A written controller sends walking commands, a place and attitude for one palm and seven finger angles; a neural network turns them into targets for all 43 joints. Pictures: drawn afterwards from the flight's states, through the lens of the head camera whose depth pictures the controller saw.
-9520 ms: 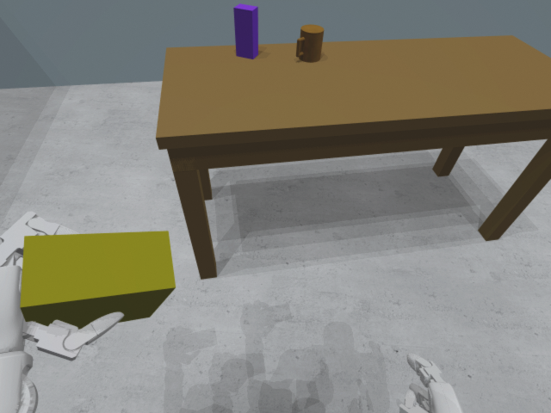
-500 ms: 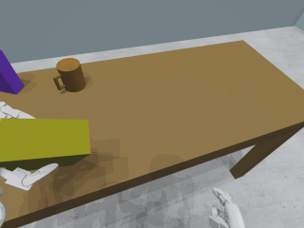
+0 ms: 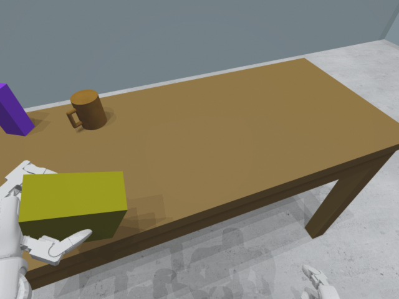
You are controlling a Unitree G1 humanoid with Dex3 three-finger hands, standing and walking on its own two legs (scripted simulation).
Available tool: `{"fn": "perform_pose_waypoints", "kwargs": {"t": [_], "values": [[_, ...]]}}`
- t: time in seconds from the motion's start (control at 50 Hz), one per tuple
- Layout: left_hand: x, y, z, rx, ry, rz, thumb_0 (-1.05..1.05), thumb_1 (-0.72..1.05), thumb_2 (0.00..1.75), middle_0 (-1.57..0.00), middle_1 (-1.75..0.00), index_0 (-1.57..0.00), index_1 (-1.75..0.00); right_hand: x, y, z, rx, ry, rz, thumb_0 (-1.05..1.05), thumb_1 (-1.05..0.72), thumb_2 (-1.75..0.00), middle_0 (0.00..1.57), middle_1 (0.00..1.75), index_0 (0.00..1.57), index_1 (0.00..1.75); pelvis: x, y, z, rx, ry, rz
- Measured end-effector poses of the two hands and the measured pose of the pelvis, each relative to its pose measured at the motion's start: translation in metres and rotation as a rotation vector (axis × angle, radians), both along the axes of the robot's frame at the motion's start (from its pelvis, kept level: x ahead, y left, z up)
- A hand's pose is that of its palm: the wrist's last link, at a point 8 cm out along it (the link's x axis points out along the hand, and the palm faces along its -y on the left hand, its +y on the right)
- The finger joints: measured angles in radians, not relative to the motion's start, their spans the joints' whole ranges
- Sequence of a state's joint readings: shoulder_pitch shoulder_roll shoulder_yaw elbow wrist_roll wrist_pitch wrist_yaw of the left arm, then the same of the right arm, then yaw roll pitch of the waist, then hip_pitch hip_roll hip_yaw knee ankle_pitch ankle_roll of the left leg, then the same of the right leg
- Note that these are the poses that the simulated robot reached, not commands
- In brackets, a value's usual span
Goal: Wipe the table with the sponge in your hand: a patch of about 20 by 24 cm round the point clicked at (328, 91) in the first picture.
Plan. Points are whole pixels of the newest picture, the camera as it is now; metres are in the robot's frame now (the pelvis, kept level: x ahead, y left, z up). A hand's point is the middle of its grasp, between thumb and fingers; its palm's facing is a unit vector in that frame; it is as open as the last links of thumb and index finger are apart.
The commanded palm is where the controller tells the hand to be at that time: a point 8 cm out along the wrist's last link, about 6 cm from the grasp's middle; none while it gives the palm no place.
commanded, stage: come to a stop and stand still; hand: left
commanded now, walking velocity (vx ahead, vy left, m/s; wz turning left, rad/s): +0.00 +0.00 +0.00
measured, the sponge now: (90, 210) +0.22 +0.20 +0.13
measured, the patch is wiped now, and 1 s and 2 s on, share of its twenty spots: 0.00 0.00 0.00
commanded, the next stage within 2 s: look again from close up in 1.20 s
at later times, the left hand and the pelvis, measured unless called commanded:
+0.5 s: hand (63, 188) +0.24 +0.24 +0.15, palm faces +0.36 -0.85 -0.38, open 10.7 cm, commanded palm +0.20 +0.28 +0.18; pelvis +0.03 +0.00 +0.00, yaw +0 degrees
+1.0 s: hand (41, 192) +0.23 +0.27 +0.16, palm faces +0.37 -0.85 -0.37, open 10.7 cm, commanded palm +0.18 +0.31 +0.18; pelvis +0.02 +0.03 +0.01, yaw +0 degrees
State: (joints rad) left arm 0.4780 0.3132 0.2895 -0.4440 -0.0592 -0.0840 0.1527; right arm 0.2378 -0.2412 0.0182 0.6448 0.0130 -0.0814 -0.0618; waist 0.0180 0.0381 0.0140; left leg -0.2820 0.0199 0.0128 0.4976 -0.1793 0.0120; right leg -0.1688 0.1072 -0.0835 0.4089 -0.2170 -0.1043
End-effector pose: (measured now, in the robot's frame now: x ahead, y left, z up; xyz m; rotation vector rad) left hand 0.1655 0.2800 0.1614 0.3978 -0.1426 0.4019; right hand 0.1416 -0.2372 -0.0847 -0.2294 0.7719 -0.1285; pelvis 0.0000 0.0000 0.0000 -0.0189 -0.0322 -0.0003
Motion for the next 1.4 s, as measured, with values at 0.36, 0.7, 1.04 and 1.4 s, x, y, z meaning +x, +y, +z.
{"fn": "perform_pose_waypoints", "kwargs": {"t": [0.36,0.7,1.04,1.4], "values": [[0.038,-0.001,0.014,0.087,0.007,-0.064,-0.01,-0.54,1.03,-0.64,-1.38,-0.66,-1.37,0.037,0.005,0.008,0.028,-0.026,-0.012,0.01,-0.90,-0.90,0.20,0.30,0.20,0.30,0.027,-0.001,0.003,0.017,0.028,-0.013],[0.040,0.016,0.018,0.033,-0.064,-0.062,-0.01,-0.54,1.03,-0.64,-1.38,-0.66,-1.37,0.072,0.033,0.029,0.013,-0.112,0.043,0.01,-0.90,-0.90,0.20,0.30,0.20,0.30,0.034,0.015,0.004,0.010,0.023,-0.004],[0.026,0.033,0.013,0.043,-0.024,-0.056,-0.01,-0.54,1.03,-0.64,-1.38,-0.66,-1.37,0.033,0.045,0.016,-0.003,-0.018,0.030,0.01,-0.90,-0.90,0.20,0.30,0.20,0.30,0.020,0.031,0.006,0.003,0.030,0.006],[0.050,0.071,0.039,0.216,-0.149,-0.015,-0.01,-0.55,1.03,-0.65,-1.38,-0.66,-1.36,0.039,0.051,0.015,0.003,-0.020,0.109,0.01,-0.90,-0.90,0.20,0.30,0.20,0.30,0.013,0.027,0.004,-0.004,0.052,0.000]]}}
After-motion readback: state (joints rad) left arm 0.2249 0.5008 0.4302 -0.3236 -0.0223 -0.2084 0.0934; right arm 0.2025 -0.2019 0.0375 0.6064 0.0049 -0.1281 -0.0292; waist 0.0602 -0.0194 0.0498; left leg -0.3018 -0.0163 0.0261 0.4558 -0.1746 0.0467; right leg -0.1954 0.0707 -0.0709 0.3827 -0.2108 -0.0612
